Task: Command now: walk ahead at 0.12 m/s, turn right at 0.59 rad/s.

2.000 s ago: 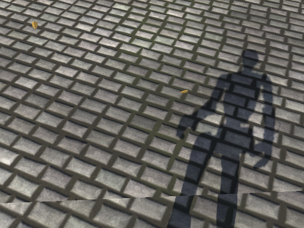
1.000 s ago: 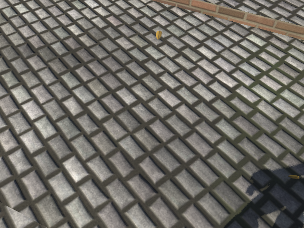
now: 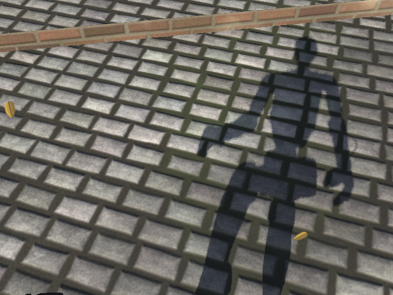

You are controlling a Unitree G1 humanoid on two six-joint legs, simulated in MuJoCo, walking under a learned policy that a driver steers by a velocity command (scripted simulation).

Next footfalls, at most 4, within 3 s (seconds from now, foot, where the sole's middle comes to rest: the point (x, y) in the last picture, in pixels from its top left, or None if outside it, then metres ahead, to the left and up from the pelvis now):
0.10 right None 0.19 -0.12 -0.77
0.50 left None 0.18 0.12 -0.77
1.22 left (193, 260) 0.56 0.03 -0.77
1.60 right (263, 275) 0.50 -0.20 -0.77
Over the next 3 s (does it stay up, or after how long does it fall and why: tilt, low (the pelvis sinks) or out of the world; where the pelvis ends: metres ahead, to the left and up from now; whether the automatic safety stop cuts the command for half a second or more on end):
stays up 0.54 -0.01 0.00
